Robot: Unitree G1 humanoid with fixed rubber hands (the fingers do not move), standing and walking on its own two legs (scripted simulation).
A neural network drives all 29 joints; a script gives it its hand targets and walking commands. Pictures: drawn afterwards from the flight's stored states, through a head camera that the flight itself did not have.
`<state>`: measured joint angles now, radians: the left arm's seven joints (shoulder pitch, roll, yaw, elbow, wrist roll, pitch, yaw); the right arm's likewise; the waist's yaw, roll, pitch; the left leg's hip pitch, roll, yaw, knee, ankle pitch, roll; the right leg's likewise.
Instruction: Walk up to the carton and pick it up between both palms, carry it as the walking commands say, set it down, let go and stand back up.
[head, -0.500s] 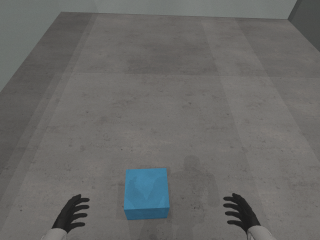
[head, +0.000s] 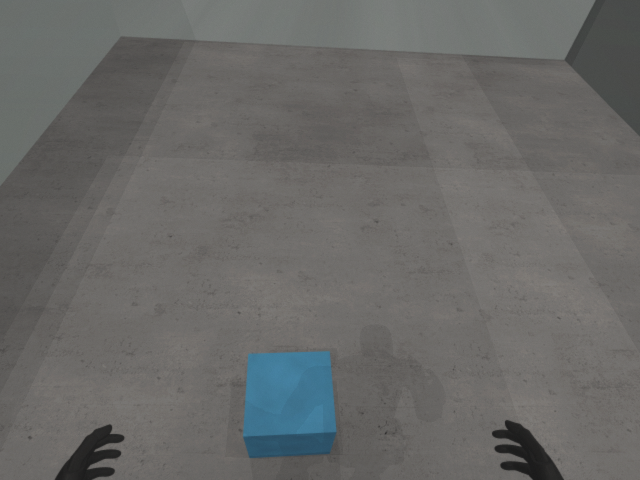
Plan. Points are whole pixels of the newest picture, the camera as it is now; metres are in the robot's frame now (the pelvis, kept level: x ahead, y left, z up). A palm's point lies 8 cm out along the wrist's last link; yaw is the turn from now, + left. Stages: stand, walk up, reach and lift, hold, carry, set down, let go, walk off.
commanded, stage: stand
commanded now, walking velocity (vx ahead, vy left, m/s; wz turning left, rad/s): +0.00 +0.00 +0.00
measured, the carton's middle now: (289, 404) +0.43 +0.04 -0.67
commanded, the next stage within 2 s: none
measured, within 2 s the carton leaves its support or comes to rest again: neither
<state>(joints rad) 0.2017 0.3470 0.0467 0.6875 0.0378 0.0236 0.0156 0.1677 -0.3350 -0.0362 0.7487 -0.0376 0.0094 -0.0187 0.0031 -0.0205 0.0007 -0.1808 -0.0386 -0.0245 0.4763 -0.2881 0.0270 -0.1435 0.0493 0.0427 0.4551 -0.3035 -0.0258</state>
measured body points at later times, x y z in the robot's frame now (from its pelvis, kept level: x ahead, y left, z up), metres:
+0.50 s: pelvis +0.00 +0.01 +0.01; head -0.01 +0.01 +0.46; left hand +0.12 +0.31 -0.10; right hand +0.11 -0.30 -0.10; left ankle -0.02 +0.10 -0.74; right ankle -0.04 -0.10 -0.74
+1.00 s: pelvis -0.02 +0.01 +0.01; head -0.02 +0.01 +0.46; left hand +0.09 +0.31 -0.11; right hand +0.08 -0.31 -0.10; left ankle -0.02 +0.10 -0.74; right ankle -0.04 -0.11 -0.74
